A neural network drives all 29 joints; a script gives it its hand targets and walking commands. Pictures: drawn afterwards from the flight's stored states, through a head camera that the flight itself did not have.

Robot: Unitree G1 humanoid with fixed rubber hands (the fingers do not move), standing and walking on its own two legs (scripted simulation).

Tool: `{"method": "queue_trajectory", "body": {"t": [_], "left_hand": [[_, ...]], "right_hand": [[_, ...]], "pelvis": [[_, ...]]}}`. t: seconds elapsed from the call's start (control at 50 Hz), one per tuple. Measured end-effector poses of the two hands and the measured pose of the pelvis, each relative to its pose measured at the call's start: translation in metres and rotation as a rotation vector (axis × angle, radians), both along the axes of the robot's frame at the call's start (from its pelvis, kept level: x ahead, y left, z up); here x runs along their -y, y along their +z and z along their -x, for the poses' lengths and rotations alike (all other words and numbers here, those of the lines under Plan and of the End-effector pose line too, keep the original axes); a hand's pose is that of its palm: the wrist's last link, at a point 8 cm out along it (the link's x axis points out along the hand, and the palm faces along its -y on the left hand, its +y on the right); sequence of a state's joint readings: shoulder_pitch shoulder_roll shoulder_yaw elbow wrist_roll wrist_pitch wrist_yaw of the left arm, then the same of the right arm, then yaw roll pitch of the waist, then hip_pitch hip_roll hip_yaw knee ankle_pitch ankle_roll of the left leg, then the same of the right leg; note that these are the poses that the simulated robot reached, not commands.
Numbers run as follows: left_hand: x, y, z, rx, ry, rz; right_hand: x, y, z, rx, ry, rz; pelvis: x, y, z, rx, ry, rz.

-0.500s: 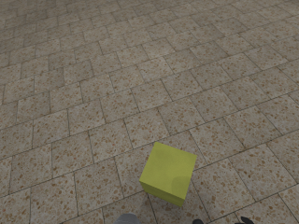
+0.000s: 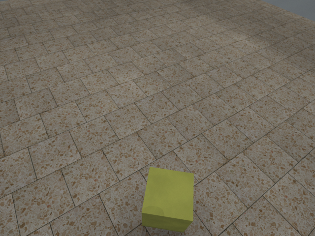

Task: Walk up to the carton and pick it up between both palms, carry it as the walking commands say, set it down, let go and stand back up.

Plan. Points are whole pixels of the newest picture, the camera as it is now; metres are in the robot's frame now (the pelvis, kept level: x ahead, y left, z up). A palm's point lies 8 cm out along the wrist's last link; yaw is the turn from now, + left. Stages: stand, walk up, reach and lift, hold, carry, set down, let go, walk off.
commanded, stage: walk up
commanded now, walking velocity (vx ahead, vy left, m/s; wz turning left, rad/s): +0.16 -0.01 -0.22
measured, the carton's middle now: (166, 200) +0.40 -0.06 -0.63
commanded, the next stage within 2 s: none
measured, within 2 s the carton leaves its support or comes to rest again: neither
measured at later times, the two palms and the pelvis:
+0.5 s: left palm out of the picture +0.12 +0.12 -0.14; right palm out of the picture +0.00 -0.31 -0.16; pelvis +0.05 -0.09 -0.01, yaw -3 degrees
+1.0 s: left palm out of the picture +0.08 +0.20 -0.15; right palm out of the picture +0.01 -0.28 -0.15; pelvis +0.02 -0.04 -0.01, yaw -3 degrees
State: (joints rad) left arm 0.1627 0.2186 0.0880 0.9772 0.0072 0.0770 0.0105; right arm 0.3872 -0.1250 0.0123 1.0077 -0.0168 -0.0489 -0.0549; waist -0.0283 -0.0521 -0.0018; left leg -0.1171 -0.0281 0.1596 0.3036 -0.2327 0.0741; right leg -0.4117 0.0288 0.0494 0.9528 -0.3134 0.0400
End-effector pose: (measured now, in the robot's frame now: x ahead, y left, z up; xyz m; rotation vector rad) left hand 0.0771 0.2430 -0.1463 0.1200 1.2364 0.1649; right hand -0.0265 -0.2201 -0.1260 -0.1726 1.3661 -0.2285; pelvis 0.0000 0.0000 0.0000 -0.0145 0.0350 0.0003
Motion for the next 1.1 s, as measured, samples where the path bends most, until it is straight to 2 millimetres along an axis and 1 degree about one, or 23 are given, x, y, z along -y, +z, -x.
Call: {"method": "queue_trajectory", "body": {"t": [0.08,0.12,0.16,0.2,0.24,0.3,0.36,0.4,0.48,0.52,0.56,0.6,0.66,0.74,0.8,0.86,0.92,0.98,1.0,1.04,1.1], "left_hand": [[0.008,0.002,-0.007,-0.018,-0.029,0.015],[0.016,0.002,-0.014,-0.017,-0.043,0.020],[0.026,0.001,-0.024,-0.012,-0.054,0.025],[0.038,0.000,-0.036,-0.001,-0.063,0.026],[0.052,-0.001,-0.048,0.007,-0.083,0.024],[0.073,0.000,-0.069,0.031,-0.118,0.014],[0.092,-0.002,-0.086,0.073,-0.133,-0.015],[0.102,0.002,-0.082,0.071,-0.124,-0.031],[0.116,0.007,-0.053,0.003,-0.083,-0.043],[0.120,0.010,-0.041,-0.026,-0.061,-0.052],[0.121,0.011,-0.032,-0.044,-0.052,-0.055],[0.122,0.013,-0.028,-0.048,-0.049,-0.054],[0.115,0.018,-0.025,-0.038,-0.033,-0.075],[0.090,0.028,-0.019,-0.041,-0.021,-0.138],[0.070,0.033,-0.015,-0.038,-0.024,-0.169],[0.059,0.030,-0.017,-0.031,-0.037,-0.158],[0.053,0.017,-0.016,-0.026,-0.055,-0.111],[0.047,-0.002,-0.011,-0.034,-0.054,-0.053],[0.046,-0.007,-0.007,-0.043,-0.050,-0.033],[0.047,-0.010,0.002,-0.061,-0.036,0.008],[0.045,-0.011,0.015,-0.087,-0.013,0.040]], "right_hand": [[0.000,0.001,0.035,-0.083,-0.062,-0.011],[0.000,0.002,0.047,-0.122,-0.086,-0.021],[0.001,0.003,0.054,-0.152,-0.103,-0.034],[0.005,0.002,0.055,-0.166,-0.118,-0.044],[0.016,-0.001,0.049,-0.164,-0.130,-0.043],[0.038,-0.009,0.039,-0.160,-0.142,-0.034],[0.062,-0.025,0.027,-0.171,-0.138,-0.045],[0.074,-0.031,0.013,-0.169,-0.124,-0.060],[0.090,-0.032,-0.021,-0.142,-0.078,-0.084],[0.096,-0.031,-0.037,-0.120,-0.059,-0.090],[0.101,-0.031,-0.049,-0.103,-0.048,-0.091],[0.105,-0.031,-0.056,-0.099,-0.047,-0.085],[0.112,-0.031,-0.059,-0.102,-0.050,-0.069],[0.118,-0.033,-0.059,-0.093,-0.045,-0.060],[0.115,-0.032,-0.059,-0.075,-0.033,-0.057],[0.103,-0.028,-0.056,-0.054,-0.023,-0.058],[0.088,-0.023,-0.051,-0.035,-0.028,-0.038],[0.069,-0.022,-0.040,-0.026,-0.028,-0.008],[0.060,-0.019,-0.035,-0.028,-0.027,-0.007],[0.044,-0.012,-0.029,-0.024,-0.024,-0.014],[0.027,-0.006,-0.036,0.001,-0.006,-0.025]], "pelvis": [[0.003,0.002,-0.009,-0.006,-0.020,0.000],[0.007,0.002,-0.015,-0.007,-0.025,-0.002],[0.012,0.001,-0.021,-0.004,-0.029,-0.004],[0.020,0.000,-0.025,0.002,-0.033,-0.005],[0.029,-0.001,-0.029,0.008,-0.042,-0.003],[0.045,-0.006,-0.035,0.015,-0.056,-0.005],[0.064,-0.016,-0.044,0.025,-0.058,-0.018],[0.073,-0.015,-0.048,0.036,-0.056,-0.005],[0.088,-0.007,-0.052,0.050,-0.049,-0.019],[0.094,-0.004,-0.054,0.055,-0.049,-0.023],[0.097,-0.002,-0.055,0.058,-0.049,-0.025],[0.099,-0.001,-0.056,0.058,-0.052,-0.028],[0.097,0.000,-0.052,0.059,-0.062,-0.046],[0.088,0.001,-0.041,0.055,-0.061,-0.067],[0.080,0.001,-0.032,0.052,-0.059,-0.074],[0.072,0.000,-0.028,0.044,-0.058,-0.067],[0.061,-0.003,-0.026,0.041,-0.064,-0.046],[0.046,-0.010,-0.025,0.038,-0.057,-0.007],[0.042,-0.010,-0.024,0.043,-0.058,-0.012],[0.037,-0.005,-0.027,0.043,-0.052,-0.007],[0.029,-0.001,-0.030,0.041,-0.045,0.001]]}}
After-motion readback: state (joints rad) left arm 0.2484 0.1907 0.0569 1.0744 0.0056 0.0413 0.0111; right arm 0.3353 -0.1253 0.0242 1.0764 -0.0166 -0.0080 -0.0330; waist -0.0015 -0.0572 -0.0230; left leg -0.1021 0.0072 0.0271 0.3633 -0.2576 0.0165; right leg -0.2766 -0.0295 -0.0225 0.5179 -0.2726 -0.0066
